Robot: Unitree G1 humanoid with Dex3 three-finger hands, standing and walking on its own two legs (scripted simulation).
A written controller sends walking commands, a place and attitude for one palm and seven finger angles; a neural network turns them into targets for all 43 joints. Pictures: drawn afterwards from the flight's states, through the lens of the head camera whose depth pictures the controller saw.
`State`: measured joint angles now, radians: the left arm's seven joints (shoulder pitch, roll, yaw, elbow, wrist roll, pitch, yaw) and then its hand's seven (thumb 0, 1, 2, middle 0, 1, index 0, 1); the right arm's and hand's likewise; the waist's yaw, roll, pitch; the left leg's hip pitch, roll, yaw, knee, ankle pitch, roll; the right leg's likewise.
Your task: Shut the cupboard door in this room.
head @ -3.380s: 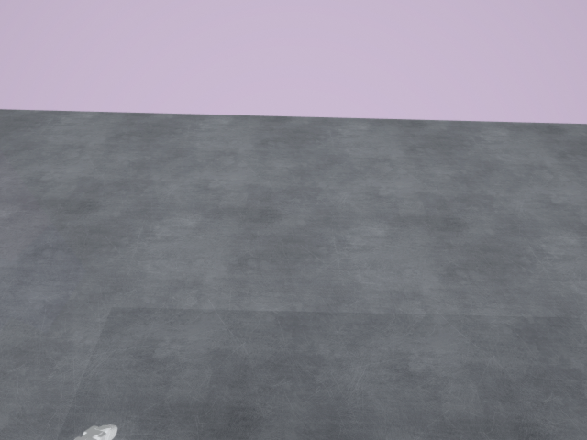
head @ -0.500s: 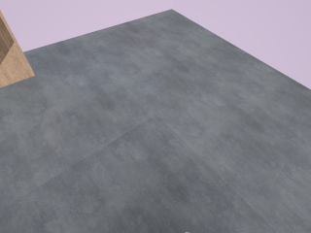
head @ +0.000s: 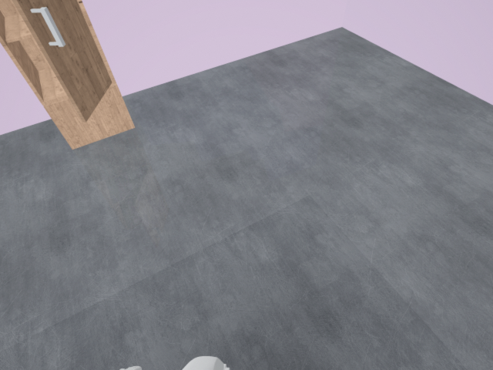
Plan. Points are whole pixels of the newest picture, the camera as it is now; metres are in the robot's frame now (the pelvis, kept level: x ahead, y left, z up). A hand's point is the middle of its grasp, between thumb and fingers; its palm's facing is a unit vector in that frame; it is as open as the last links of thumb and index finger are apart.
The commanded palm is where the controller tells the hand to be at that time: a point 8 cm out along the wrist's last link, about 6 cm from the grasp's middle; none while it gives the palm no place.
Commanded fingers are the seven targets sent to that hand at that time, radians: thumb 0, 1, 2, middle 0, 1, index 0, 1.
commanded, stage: stand and wait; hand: left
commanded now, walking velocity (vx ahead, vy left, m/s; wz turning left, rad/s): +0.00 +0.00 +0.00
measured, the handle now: (48, 27) +1.26 +0.83 +0.01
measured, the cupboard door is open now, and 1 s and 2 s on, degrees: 57 57 57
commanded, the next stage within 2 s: turn or walk to find it in 0.14 s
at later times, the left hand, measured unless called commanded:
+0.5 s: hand out of the picture +0.00 +0.24 -0.17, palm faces +0.18 -0.95 -0.24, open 7.4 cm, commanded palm none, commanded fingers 0.00 0.90 0.90 -0.20 -0.30 -0.20 -0.30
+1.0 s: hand out of the picture -0.11 +0.22 -0.17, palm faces +0.44 -0.87 -0.21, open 7.4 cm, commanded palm none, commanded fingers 0.00 0.90 0.90 -0.20 -0.30 -0.20 -0.30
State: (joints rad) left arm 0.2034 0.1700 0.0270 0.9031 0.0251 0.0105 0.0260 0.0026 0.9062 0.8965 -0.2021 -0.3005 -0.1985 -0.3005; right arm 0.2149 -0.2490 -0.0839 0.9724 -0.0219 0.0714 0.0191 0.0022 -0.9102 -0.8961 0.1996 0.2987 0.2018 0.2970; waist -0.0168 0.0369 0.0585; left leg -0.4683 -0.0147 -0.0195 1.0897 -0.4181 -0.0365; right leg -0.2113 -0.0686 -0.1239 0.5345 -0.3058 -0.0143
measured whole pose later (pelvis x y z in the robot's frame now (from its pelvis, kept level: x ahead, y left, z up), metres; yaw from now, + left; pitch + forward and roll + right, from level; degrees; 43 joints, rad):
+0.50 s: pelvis -0.02 +0.03 +0.00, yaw +8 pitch -1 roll +0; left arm 0.21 0.22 0.06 0.99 0.01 0.05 0.02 0.01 0.91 0.90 -0.20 -0.30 -0.19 -0.30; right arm 0.18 -0.18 -0.04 0.99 -0.02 0.03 0.00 0.00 -0.91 -0.90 0.20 0.30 0.21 0.30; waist 0.00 -0.01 0.06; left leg -0.25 -0.02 -0.02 0.47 -0.21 0.02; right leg -0.35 -0.06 -0.04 0.85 -0.47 0.07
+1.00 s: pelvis -0.04 +0.04 +0.00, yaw +24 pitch -1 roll +0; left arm 0.31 0.23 0.05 1.00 0.03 -0.02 0.00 0.00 0.90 0.90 -0.20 -0.30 -0.20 -0.30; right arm 0.23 -0.23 -0.06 0.98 -0.03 0.04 0.05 0.00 -0.91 -0.90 0.20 0.30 0.20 0.30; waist 0.03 -0.04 0.02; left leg -0.27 0.07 0.10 0.62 -0.39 -0.02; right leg -0.16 -0.16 -0.24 0.52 -0.31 0.05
